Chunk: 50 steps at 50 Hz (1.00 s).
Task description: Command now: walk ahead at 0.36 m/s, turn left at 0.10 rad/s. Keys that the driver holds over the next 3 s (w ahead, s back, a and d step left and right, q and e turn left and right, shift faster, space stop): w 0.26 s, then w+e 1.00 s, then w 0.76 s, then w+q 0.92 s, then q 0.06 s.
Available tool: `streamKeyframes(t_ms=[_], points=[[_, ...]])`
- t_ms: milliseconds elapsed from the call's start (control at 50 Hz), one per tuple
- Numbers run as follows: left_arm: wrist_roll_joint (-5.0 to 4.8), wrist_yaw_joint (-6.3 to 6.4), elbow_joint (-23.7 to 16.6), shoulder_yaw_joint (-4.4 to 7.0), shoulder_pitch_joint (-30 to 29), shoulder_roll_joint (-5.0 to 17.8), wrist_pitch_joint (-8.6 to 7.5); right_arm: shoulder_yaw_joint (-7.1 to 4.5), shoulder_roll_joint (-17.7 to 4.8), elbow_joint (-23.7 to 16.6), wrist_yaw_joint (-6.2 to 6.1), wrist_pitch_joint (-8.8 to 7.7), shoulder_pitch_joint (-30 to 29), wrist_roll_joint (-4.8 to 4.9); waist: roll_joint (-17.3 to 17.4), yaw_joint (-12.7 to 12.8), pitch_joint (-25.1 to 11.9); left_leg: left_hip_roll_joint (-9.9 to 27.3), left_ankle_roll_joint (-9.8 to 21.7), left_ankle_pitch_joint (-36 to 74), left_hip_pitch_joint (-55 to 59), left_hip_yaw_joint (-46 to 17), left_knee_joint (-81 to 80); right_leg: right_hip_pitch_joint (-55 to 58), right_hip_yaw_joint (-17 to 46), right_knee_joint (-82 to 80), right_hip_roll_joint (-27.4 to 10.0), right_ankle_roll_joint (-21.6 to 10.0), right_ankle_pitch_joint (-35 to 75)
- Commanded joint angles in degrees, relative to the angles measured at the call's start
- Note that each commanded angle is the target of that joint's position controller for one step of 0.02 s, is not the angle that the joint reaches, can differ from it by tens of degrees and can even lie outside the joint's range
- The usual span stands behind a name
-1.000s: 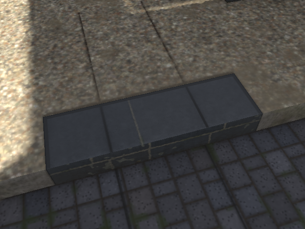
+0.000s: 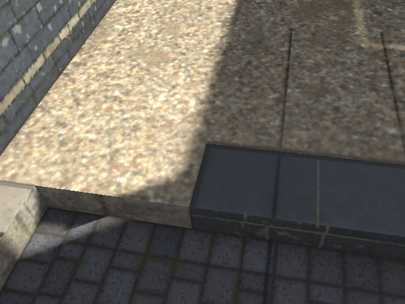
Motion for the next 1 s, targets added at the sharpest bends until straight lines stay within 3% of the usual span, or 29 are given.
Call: streamKeyframes(t_ms=[20, 140, 240, 280, 300, 320, 340, 360, 380, 400, 420, 440, 480, 580, 640, 740, 780, 820, 840, 860, 880, 900, 920, 940, 960, 980, 1000], points=[[-0.44, -0.35, -1.5, 1.88, 0.2, 7.4, -2.09, -1.51, -5.8, -3.1, 1.30, -1.50, -3.2, -0.83, -9.1, 0.2, 6.1, 4.9, -1.7, 6.2, -17.2, 1.9, 6.3, 6.4, 17.0, -16.4, -13.9, -6.4, -8.0], [-0.61, -0.85, 3.1, 1.95, 7.6, 6.6, -2.85, -0.34, -2.9, -5.8, 1.87, -1.34, -13.9, -0.37, -8.1, 3.3, 6.5, 7.6, -4.1, 12.0, -21.6, 7.1, -0.9, 9.4, 10.2, -16.1, -12.6, -7.5, 9.4], [-0.23, -0.62, 5.3, 2.07, 9.4, 7.9, -3.25, 0.39, -2.2, -7.6, 2.04, -1.75, -19.7, 0.10, -8.9, 3.8, 7.0, 6.5, -2.2, 13.7, -13.6, 9.4, -13.6, 8.4, 7.1, -13.6, -13.8, -6.8, 22.4], [-0.36, -0.40, 6.0, 2.12, 9.1, 8.3, -3.26, 0.18, -3.0, -7.4, 1.58, -1.98, -18.5, 0.11, -9.0, 2.5, 6.6, 5.6, -0.4, 12.4, -8.6, 9.5, -16.3, 8.4, 7.4, -10.9, -15.2, -6.0, 29.4], [-0.37, -0.32, 6.1, 2.15, 8.1, 8.8, -3.25, -0.15, -3.6, -6.7, 1.10, -2.19, -15.7, 0.14, -9.0, 0.6, 5.3, 4.3, 0.6, 11.1, -3.7, 9.5, -17.8, 8.1, 7.2, -7.4, -15.3, -5.3, 37.4], [-0.39, -0.32, 6.3, 2.31, 7.4, 9.5, -3.13, -0.70, -4.6, -5.0, 0.46, -2.56, -10.3, 0.21, -8.6, -2.0, 2.1, 2.5, 1.5, 9.9, 3.4, 9.6, -19.8, 8.0, 6.6, -0.8, -14.6, -4.4, 46.3], [-0.68, -0.42, 6.3, 2.17, 6.5, 9.3, -2.97, -1.44, -6.1, -1.9, -0.30, -3.27, -1.0, -0.13, -6.6, -6.2, -3.2, 2.2, 2.9, 12.0, 15.9, 9.4, -23.3, 4.5, 4.6, 10.0, -12.0, -3.3, 47.0], [-1.09, -0.63, 4.8, 1.43, 6.1, 7.2, -3.09, -2.63, -10.2, 0.0, -1.37, -3.93, 8.7, -1.45, -1.8, -9.7, -10.3, 12.9, 4.9, 3.1, 30.8, -1.4, -25.3, -6.3, 3.0, 25.1, -9.0, -2.5, 30.4], [-2.57, -0.74, 3.3, -0.07, 12.4, -0.1, -2.77, -3.89, -15.8, 0.5, -1.52, -3.77, 11.4, -2.29, 13.5, -6.4, -17.6, 30.2, 9.6, -8.2, 43.3, -28.3, -31.5, -24.7, -1.2, 44.2, 0.4, -0.5, -11.4], [-1.06, -0.16, 4.9, 1.85, 9.7, 7.4, -2.19, -3.20, -11.9, -0.1, -1.11, -3.43, 8.3, -0.55, 5.1, -6.2, -13.8, 29.3, 9.1, -12.4, 35.6, -33.3, -35.8, -27.2, 4.9, 49.7, -1.3, -2.1, -11.8], [-1.09, -0.61, 4.2, 2.32, 6.0, 7.3, -2.13, -2.13, -8.3, -0.5, -0.98, -3.54, 2.2, -0.04, 2.3, -3.5, -5.3, 26.7, 7.7, -10.4, 27.3, -23.2, -37.0, -27.6, 5.4, 49.1, -4.1, -2.6, -6.0], [-1.16, -1.05, 4.4, 1.88, 4.5, 5.4, -2.20, -1.44, -5.4, -0.6, -0.80, -4.07, -0.7, 0.18, 1.1, -2.3, -1.1, 24.1, 6.7, -1.6, 21.1, -15.7, -38.9, -26.2, 4.6, 46.9, -6.0, -2.4, -2.5], [0.20, -1.72, 5.3, 1.95, 4.6, 4.1, -1.01, -0.66, -3.0, 0.5, -1.19, -4.94, -1.9, 0.49, 2.5, -0.1, 1.4, 20.0, 4.4, 9.8, 15.3, -5.2, -40.7, -22.8, 3.7, 44.2, -7.6, -1.5, -0.6], [0.70, -3.16, 3.4, 1.92, -1.6, 1.9, 0.82, -0.60, -2.5, 3.2, -1.51, -6.84, 1.9, 1.35, 1.8, 0.8, 2.9, 18.9, 4.4, 21.3, 16.1, 5.4, -42.7, -29.6, 1.7, 43.0, -8.5, -0.2, 5.7], [0.56, -3.94, 1.2, 1.53, -8.5, 1.4, 0.61, -0.39, -1.9, 4.7, -1.72, -6.77, 3.9, 0.96, 1.0, -0.1, 4.8, 17.7, 4.3, 25.9, 17.0, 10.4, -43.0, -33.2, 0.0, 36.5, -8.3, 0.7, 11.2], [0.79, -4.43, -2.7, 0.19, -18.6, 0.3, 0.10, -0.52, -3.6, 6.8, -2.42, -6.75, 6.7, 1.11, 0.8, -1.9, 5.7, 17.7, 3.2, 38.1, 20.1, 16.8, -40.8, -27.7, -6.0, 18.8, -5.9, -0.1, 15.9], [1.01, -4.32, -3.3, 0.29, -19.1, 1.1, 0.17, -0.68, -4.6, 7.6, -2.81, -6.23, 7.6, 1.00, 1.3, -1.6, 4.9, 18.6, 2.7, 47.6, 24.1, 18.1, -37.2, -25.6, -7.6, 15.7, -4.1, -1.8, 12.8], [1.30, -3.38, -1.9, 0.65, -13.4, 1.7, 0.71, -0.83, -5.0, 8.1, -3.52, -5.50, 8.3, 0.60, 3.7, 0.7, 0.8, 19.7, 3.2, 64.3, 27.5, 19.9, -27.7, -19.8, -9.7, 18.0, -0.7, -4.6, 5.8], [1.31, -2.94, -0.9, 1.15, -9.8, 2.6, 0.50, -1.00, -5.7, 7.5, -3.55, -4.89, 7.1, 0.45, 3.1, 2.5, -1.1, 19.5, 3.1, 69.0, 26.9, 20.2, -20.0, -15.9, -10.0, 17.1, 1.4, -6.1, 3.6], [1.53, -2.47, 0.5, 1.81, -4.6, 3.7, 0.09, -1.27, -6.8, 6.6, -3.31, -4.35, 5.8, 0.62, 2.8, 4.5, -4.0, 19.8, 3.0, 66.9, 24.5, 19.8, -10.4, -9.5, -9.3, 14.1, 3.0, -7.7, 2.5], [1.99, -1.72, 2.7, 3.09, 3.0, 5.8, -0.42, -1.61, -7.9, 5.6, -2.80, -4.04, 4.1, 1.05, 0.1, 8.7, -7.3, 18.4, 1.2, 54.8, 17.4, 20.0, 3.7, 1.5, -6.8, 7.7, 2.9, -9.6, 5.2], [1.83, -0.97, 3.1, 4.71, 3.5, 12.1, -0.55, -0.82, -3.6, 3.7, -2.39, -4.16, 5.0, 0.18, -9.4, 6.2, -8.5, 12.6, -0.8, 8.5, 2.5, 19.1, 20.7, 11.4, 10.0, 6.9, -10.5, -12.3, 13.6], [1.14, -1.05, 1.6, 6.01, 3.8, 17.3, 0.22, -0.46, -1.7, -0.4, -1.80, -4.39, 6.5, 1.22, -15.6, 3.7, -14.8, 2.4, -3.4, -13.3, -17.4, 10.3, 37.3, 24.2, 39.2, 1.1, -22.7, -23.8, 19.7], [-0.24, -0.76, 1.4, 5.81, 2.9, 14.9, 0.90, -0.60, -3.7, -0.4, -1.51, -4.90, 0.8, 0.13, -4.3, 5.1, -10.0, 6.9, -3.0, -6.4, -22.1, 3.0, 35.6, 19.1, 34.5, -3.5, -21.2, -21.3, 10.0], [-0.73, -0.40, 1.0, 5.08, -1.2, 11.7, 1.07, -0.53, -3.6, -1.3, -1.19, -5.56, -1.3, 0.60, -3.2, 3.2, -2.9, 8.8, -3.0, -1.0, -22.0, 3.3, 31.2, 10.6, 29.1, -6.2, -19.1, -19.0, 5.8], [-0.57, -0.30, 0.6, 4.44, -4.1, 9.1, 0.99, -0.72, -3.7, -0.8, -1.25, -5.64, -1.2, 0.37, -0.7, 0.6, 0.7, 10.2, -3.2, 0.9, -19.6, 3.9, 28.0, 4.4, 24.8, -7.7, -16.1, -16.4, 10.0], [-0.78, 0.09, 0.3, 4.01, -4.7, 7.8, 0.61, -0.53, -3.3, -1.3, -1.27, -4.85, -1.4, -0.45, -1.1, -0.3, 0.6, 10.6, -3.9, 1.5, -17.6, 3.8, 28.5, 1.6, 22.2, -7.5, -14.4, -15.6, 16.6]])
